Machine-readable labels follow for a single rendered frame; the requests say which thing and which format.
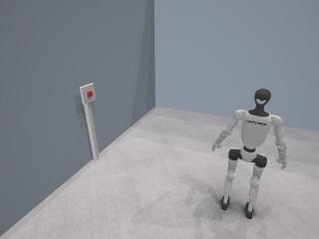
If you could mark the right robot hand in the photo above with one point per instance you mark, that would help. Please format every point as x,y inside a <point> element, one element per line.
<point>283,161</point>

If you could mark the left robot forearm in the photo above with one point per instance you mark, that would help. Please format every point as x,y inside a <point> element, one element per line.
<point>221,137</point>

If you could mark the left robot upper arm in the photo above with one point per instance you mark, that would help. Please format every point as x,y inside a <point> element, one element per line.
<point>238,115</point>

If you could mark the right robot shin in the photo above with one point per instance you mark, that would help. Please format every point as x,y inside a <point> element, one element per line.
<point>253,192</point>

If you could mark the right robot forearm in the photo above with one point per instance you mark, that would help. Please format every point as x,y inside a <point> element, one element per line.
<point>282,150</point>

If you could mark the robot right foot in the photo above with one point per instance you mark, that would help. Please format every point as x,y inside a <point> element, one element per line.
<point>249,213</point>

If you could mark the panel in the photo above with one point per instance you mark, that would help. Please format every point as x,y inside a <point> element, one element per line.
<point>86,101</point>

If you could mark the left robot hand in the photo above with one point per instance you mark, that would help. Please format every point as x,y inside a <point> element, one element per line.
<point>218,145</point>

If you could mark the button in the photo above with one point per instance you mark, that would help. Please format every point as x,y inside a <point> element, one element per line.
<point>90,94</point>

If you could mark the right robot upper arm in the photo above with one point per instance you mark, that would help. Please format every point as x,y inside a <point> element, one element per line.
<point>278,130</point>

